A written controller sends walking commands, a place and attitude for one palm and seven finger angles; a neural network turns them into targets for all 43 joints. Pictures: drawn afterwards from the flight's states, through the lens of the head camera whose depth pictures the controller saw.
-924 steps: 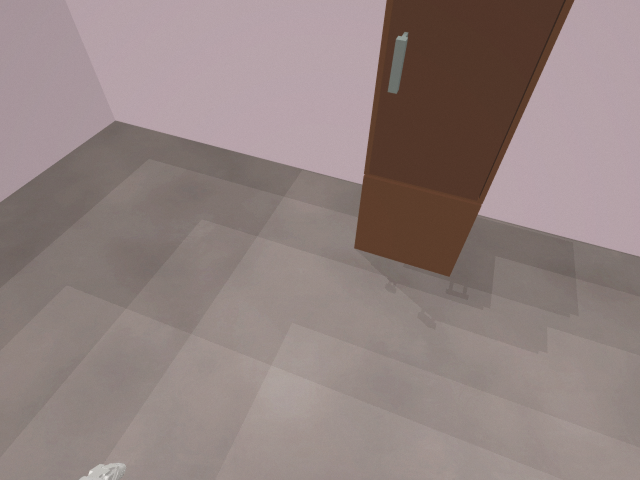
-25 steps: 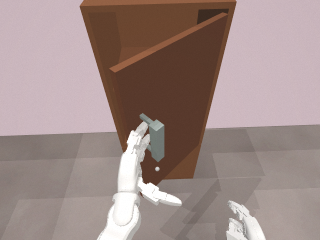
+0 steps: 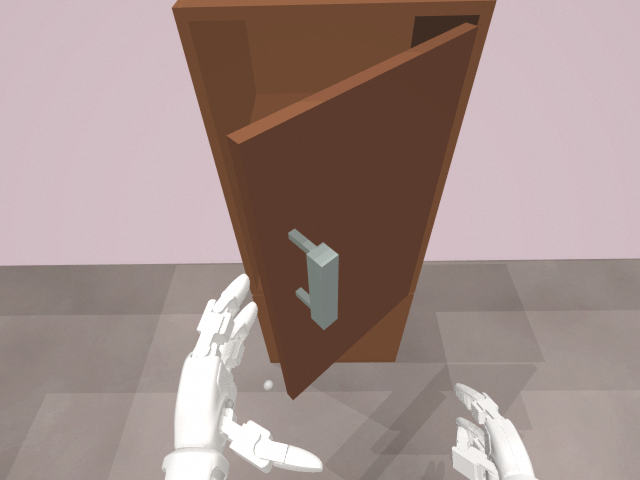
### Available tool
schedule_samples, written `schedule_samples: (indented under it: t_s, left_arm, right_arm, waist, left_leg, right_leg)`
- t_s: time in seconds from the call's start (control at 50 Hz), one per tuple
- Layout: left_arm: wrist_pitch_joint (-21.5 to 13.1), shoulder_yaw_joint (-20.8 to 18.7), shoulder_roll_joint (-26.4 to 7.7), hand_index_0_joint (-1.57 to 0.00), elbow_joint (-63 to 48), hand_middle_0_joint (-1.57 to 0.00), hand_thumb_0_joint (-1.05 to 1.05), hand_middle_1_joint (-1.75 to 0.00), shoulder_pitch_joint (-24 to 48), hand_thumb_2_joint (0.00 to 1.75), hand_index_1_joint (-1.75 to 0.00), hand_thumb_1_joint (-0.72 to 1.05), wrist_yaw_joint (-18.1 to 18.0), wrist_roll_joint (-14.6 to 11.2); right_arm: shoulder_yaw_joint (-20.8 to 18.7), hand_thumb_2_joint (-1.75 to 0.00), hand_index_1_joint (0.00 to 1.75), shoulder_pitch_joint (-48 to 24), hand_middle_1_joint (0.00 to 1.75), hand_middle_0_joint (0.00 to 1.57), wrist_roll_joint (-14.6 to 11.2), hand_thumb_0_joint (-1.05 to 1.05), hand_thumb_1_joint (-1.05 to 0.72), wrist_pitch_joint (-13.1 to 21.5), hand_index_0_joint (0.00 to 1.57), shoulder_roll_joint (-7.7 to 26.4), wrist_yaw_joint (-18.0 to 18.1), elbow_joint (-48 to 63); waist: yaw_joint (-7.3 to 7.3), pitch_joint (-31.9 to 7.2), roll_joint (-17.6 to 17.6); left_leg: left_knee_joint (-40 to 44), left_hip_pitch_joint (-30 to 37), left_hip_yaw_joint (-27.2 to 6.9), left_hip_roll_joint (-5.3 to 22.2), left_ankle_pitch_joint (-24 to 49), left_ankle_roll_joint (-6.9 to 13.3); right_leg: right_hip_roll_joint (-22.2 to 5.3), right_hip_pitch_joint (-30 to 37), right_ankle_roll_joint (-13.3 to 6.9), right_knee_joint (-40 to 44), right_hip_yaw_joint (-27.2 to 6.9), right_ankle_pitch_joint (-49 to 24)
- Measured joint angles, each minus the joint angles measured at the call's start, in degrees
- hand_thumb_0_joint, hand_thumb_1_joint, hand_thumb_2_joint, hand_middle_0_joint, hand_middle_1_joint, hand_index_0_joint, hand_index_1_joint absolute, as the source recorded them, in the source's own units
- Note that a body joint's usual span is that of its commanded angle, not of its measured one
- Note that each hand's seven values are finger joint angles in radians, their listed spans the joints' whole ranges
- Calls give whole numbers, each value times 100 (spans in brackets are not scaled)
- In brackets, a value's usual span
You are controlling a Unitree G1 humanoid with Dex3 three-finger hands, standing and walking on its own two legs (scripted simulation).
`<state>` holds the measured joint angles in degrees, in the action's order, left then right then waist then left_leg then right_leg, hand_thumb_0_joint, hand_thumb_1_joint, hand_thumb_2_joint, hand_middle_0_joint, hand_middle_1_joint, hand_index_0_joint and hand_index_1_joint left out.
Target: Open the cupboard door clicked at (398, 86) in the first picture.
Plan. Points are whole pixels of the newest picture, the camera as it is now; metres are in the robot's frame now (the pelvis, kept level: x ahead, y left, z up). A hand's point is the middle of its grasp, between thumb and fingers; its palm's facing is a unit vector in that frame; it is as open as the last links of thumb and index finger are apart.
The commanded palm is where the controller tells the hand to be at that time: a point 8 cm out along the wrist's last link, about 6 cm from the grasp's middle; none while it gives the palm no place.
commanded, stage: slide the hand sideways off the handle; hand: left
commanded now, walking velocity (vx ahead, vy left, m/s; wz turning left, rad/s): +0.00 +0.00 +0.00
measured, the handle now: (311, 279) +0.34 +0.04 +0.09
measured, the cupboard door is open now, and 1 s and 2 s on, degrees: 43 43 43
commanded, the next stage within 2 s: draw the hand back to the body in 0.10 s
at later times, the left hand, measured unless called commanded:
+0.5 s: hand (214, 391) +0.19 +0.12 +0.12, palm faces +0.08 -1.00 -0.05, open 16.3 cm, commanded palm +0.15 +0.17 +0.13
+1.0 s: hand (102, 373) +0.18 +0.20 +0.16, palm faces +0.25 -0.91 -0.32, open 13.9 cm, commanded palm +0.14 +0.25 +0.18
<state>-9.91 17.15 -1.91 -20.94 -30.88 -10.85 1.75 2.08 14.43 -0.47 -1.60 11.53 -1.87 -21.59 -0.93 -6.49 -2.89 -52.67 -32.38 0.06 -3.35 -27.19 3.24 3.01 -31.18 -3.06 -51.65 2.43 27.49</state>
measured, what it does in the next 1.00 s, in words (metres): stands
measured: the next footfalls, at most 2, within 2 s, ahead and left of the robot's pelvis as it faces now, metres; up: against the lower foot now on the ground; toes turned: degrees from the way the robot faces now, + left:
none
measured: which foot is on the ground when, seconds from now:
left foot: down 0.00-1.00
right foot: down 0.00-1.00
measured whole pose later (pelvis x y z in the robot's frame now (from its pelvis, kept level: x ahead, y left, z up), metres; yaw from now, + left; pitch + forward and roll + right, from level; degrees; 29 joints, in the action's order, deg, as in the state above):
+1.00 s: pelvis +0.00 +0.01 +0.04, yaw +1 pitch +0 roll -1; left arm -2.9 -5.3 -16.5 -28.1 -33.8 -5.6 -3.1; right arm 3.9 13.4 -1.1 5.3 12.2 4.6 -30.5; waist -3.1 -2.9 -4.0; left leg -35.8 -15.9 -0.9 -3.7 -19.7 3.7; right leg 2.7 -14.0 -2.1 -33.4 2.2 19.5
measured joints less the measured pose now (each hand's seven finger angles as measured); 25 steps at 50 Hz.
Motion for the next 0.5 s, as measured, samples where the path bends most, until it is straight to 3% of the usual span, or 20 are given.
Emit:
schedule_samples:
  t_s: [0.12, 0.24, 0.34, 0.5]
  left_arm:
    - [-156, -223, -184, -15, -194, -15, -2, -30, -348, 30, -30, -50, 327, -223]
    - [-248, -408, -257, -15, -133, -15, -2, -30, -228, 30, -30, -50, 444, -388]
    - [-151, -769, -472, -15, -167, -15, -2, -30, -121, 30, -30, -50, 600, -552]
    - [113, -1479, -698, -15, -374, -15, -2, -30, -282, 30, -30, -50, 1024, -1043]
  right_arm:
    - [-10, -90, 30, 87, 30, 20, -7, 1, -91, 169, 20, 79, 91, 35]
    - [-22, -90, 30, 134, 30, 20, -10, 1, -91, 360, 20, 132, 187, -17]
    - [-1, -90, 30, 180, 30, 20, -58, 2, -91, 400, 20, 125, 263, -117]
    - [36, -90, 30, 244, 30, 20, -155, 2, -91, 565, 20, 193, 403, -306]
  waist:
    - [18, -12, -31]
    - [42, -30, -31]
    - [40, -70, -13]
    - [42, -124, -43]
  left_leg:
    - [-111, -136, -38, 20, -17, -45]
    - [-212, -296, -82, 42, -10, -95]
    - [-121, -208, -69, 82, 26, -137]
    - [216, 143, -137, 115, 146, -162]
  right_leg:
    - [18, -129, -42, -108, 49, 24]
    - [37, -281, -87, -205, 103, 27]
    - [76, -214, -120, -128, 83, -16]
    - [116, 180, -120, 289, 118, -166]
